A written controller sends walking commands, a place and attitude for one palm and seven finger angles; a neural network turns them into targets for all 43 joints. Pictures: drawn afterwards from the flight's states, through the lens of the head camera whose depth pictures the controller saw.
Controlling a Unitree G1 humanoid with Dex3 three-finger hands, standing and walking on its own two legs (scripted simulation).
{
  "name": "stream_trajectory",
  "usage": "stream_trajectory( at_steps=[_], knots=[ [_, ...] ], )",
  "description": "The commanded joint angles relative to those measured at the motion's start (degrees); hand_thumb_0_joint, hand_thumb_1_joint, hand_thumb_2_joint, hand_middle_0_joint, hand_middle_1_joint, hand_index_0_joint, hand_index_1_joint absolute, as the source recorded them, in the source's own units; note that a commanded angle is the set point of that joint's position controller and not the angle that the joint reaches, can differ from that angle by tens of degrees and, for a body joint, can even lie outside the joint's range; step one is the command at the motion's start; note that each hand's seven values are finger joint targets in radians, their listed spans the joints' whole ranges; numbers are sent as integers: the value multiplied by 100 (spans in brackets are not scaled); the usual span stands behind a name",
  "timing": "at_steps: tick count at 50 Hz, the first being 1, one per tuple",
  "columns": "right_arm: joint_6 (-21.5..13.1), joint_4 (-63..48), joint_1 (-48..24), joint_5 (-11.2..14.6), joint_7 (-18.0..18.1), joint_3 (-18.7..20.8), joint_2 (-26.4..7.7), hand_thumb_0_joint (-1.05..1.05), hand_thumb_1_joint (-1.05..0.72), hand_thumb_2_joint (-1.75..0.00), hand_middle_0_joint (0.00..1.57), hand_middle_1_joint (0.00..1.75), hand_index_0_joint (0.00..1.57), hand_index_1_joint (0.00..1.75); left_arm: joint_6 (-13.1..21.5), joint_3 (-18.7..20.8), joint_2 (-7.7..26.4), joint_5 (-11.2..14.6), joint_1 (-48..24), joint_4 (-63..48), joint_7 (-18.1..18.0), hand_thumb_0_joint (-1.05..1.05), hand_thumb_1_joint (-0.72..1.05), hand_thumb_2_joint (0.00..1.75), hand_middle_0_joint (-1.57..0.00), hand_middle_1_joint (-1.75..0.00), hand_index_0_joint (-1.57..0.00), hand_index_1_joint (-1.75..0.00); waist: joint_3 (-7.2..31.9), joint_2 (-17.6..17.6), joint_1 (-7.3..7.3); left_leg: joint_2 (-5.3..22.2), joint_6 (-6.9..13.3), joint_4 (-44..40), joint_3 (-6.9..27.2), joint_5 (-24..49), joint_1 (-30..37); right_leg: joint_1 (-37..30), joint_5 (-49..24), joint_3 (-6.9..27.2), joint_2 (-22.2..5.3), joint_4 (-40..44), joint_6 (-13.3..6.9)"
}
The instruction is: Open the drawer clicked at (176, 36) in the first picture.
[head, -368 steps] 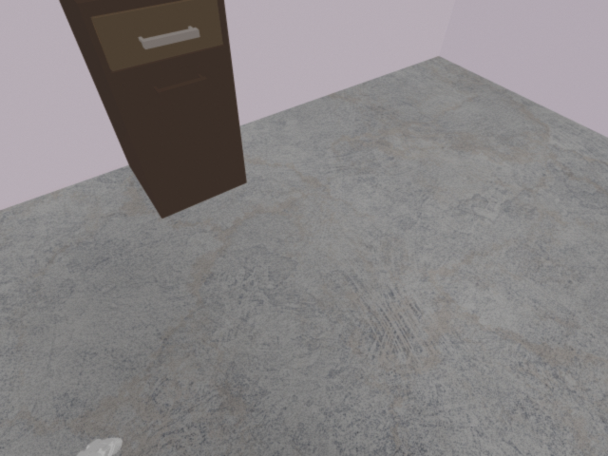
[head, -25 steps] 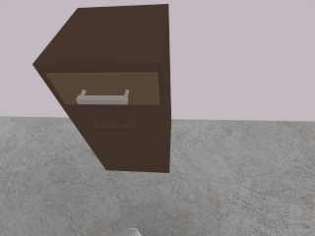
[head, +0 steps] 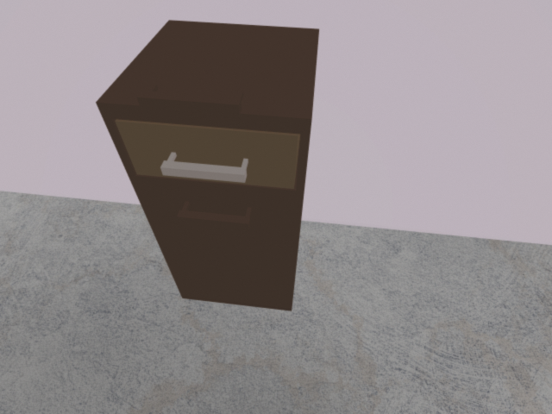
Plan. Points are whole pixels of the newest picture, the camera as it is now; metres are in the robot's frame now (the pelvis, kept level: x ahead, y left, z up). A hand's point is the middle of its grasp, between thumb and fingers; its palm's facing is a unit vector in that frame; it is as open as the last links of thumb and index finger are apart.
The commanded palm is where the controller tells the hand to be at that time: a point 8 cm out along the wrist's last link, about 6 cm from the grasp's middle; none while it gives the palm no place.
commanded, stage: come to a stop and stand still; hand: left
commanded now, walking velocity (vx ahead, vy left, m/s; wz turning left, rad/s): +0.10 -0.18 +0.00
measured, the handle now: (206, 165) +0.60 +0.21 -0.02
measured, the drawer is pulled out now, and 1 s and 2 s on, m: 0.00 0.00 0.00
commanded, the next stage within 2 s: look again from close up in 0.66 s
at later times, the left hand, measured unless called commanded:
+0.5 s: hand out of the picture +0.05 +0.14 -0.17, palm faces +0.08 -0.97 -0.21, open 7.2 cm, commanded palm none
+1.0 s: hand out of the picture +0.03 +0.19 -0.18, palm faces +0.04 -0.98 -0.18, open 7.4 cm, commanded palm none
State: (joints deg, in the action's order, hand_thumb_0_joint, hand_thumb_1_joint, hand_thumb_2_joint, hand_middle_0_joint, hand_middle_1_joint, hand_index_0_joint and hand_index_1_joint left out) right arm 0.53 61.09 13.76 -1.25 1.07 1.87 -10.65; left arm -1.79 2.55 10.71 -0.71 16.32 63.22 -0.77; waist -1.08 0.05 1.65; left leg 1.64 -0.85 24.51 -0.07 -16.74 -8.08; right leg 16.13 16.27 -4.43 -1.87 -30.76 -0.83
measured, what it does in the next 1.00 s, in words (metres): steps on the spot: right foot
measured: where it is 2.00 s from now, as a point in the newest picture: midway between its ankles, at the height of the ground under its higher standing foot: outside the picture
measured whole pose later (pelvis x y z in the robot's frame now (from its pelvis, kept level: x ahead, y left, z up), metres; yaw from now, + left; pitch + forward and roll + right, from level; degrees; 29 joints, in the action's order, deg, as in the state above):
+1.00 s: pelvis +0.03 +0.02 +0.00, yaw +0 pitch -1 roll -1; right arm -0.8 59.4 15.4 -0.9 1.9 0.6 -9.9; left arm 0.1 -0.1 7.9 -0.5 17.1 63.3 -2.2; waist -1.3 -1.1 0.3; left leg 0.9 2.0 32.3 -3.8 -20.5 -11.3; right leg 12.2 16.9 -4.1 -0.8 -29.8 -0.3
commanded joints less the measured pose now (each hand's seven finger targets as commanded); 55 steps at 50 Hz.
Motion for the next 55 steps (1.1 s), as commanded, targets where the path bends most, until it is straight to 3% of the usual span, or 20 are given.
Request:
stream_trajectory(
  at_steps=[1,4,7,9,10,13,14,17,23,29,37,38,39,40,41,42,44,47,49,55],
  knots=[
    [-93,-158,200,-55,68,101,-898,0,-90,-90,20,30,20,30,113,13,192,-106,-287,-402,56,0,90,90,-20,-30,-20,-30,-829,-1198,-187,1486,879,-2124,1763,-2115,-904,747,806,142,-24,-1346,63],
    [-141,-102,256,-31,120,23,-650,0,-90,-90,20,30,20,30,147,9,228,-69,-96,-303,95,0,90,90,-20,-30,-20,-30,-911,-1045,-140,1263,869,-1770,1201,-688,-630,895,710,281,-125,-1546,75],
    [-162,10,456,-34,155,40,-634,0,-90,-90,20,30,20,30,199,-36,149,-3,-167,-291,95,0,90,90,-20,-30,-20,-30,-622,-834,-230,1194,851,-1231,890,1071,-184,550,753,153,-67,-691,168],
    [-164,75,472,-3,173,34,-606,0,-90,-90,20,30,20,30,249,-32,98,17,218,-175,64,0,90,90,-20,-30,-20,-30,-323,-675,-65,990,673,-622,602,1694,-146,-187,-50,54,-1,410,184],
    [-181,125,555,32,173,23,-506,0,-90,-90,20,30,20,30,300,-18,186,15,422,-69,38,0,90,90,-20,-30,-20,-30,-87,-411,-29,744,461,-231,407,1778,-223,-712,-789,238,-88,911,142],
    [-188,151,739,92,136,-63,-93,0,-90,-90,20,30,20,30,386,18,696,39,559,77,-65,0,90,90,-20,-30,-20,-30,303,807,-138,145,22,251,-206,-127,-796,-1528,-2871,1278,-1271,1040,-368],
    [-136,197,683,66,157,-44,-81,0,-90,-90,20,30,20,30,412,44,684,41,511,94,-89,0,90,90,-20,-30,-20,-30,238,1313,-115,196,-14,511,-233,-344,-702,-1363,-3244,1319,-1223,1162,-432],
    [-76,324,734,74,176,-61,28,0,-90,-90,20,30,20,30,352,-36,387,41,276,108,-143,0,90,90,-20,-30,-20,-30,30,718,-203,341,-4,477,-164,-227,-587,-1170,-3528,960,-1069,1072,-523],
    [-133,531,740,50,202,-103,-62,0,-90,-90,20,30,20,30,313,-89,230,75,129,102,-141,0,90,90,-20,-30,-20,-30,-49,-160,-176,591,54,-182,-91,1856,82,-881,-2588,527,-487,939,-168],
    [-101,499,641,64,236,-103,-124,0,-90,-90,20,30,20,30,314,-69,368,69,227,169,-176,0,90,90,-20,-30,-20,-30,227,-102,-174,567,-6,-104,-212,1949,178,-1285,-3482,497,-570,853,-129],
    [-84,479,531,62,236,-115,-183,0,-90,-90,20,30,20,30,278,-110,327,56,213,162,-170,0,90,90,-20,-30,-20,-30,-109,-12,-162,580,38,-310,-145,1735,218,-1037,-2746,488,-506,1014,-116],
    [-147,36,-214,125,134,1,-465,0,-90,-90,20,30,20,30,444,-12,623,-16,1043,392,-427,0,90,90,-20,-30,-20,-30,-436,772,229,339,-80,1451,-637,354,-907,-1115,-6021,1239,-960,969,575],
    [-79,-250,125,117,104,-33,-122,0,-90,-90,20,30,20,30,524,-26,751,-66,1020,100,-400,0,90,90,-20,-30,-20,-30,-63,693,-86,203,131,1921,-73,-747,-1202,-1471,-6608,1350,-1350,823,395],
    [-81,-255,123,99,95,-27,-131,0,-90,-90,20,30,20,30,553,-89,579,-74,794,-3,-366,0,90,90,-20,-30,-20,-30,-3,57,-166,221,152,2048,-42,-741,-1247,-1439,-6450,1183,-1312,816,-19],
    [-106,-272,203,139,63,-62,8,0,-90,-90,20,30,20,30,536,-93,580,-87,641,-45,-337,0,90,90,-20,-30,-20,-30,271,94,-237,340,134,1769,-108,-838,-1050,-1292,-5249,938,-1218,878,-522],
    [-100,-317,400,136,26,-73,52,0,-90,-90,20,30,20,30,504,-85,610,-66,381,-216,-299,0,90,90,-20,-30,-20,-30,589,-143,-317,218,120,1202,-248,-629,-660,-1289,-4396,722,-1040,745,-656],
    [-148,-198,750,86,9,-87,-60,0,-90,-90,20,30,20,30,427,-128,481,-20,174,-311,-266,0,90,90,-20,-30,-20,-30,571,308,-427,184,110,191,-202,270,-99,-786,-2263,568,-725,460,-449],
    [-207,-310,683,-16,50,-85,-483,0,-90,-90,20,30,20,30,265,-165,183,7,270,-348,-191,0,90,90,-20,-30,-20,-30,-162,-698,-194,909,484,-394,507,636,-789,-357,78,262,-137,324,-121],
    [-198,-320,521,-7,79,-111,-491,0,-90,-90,20,30,20,30,214,-204,153,-18,240,-312,-142,0,90,90,-20,-30,-20,-30,-645,-978,-114,886,588,-740,714,695,-1001,-264,237,165,-50,108,-80],
    [-236,-309,631,19,88,-161,-500,0,-90,-90,20,30,20,30,208,-222,180,-23,336,-243,-69,0,90,90,-20,-30,-20,-30,-659,-187,-91,646,574,-906,647,-207,-994,-322,-87,330,-182,309,-113]
  ],
)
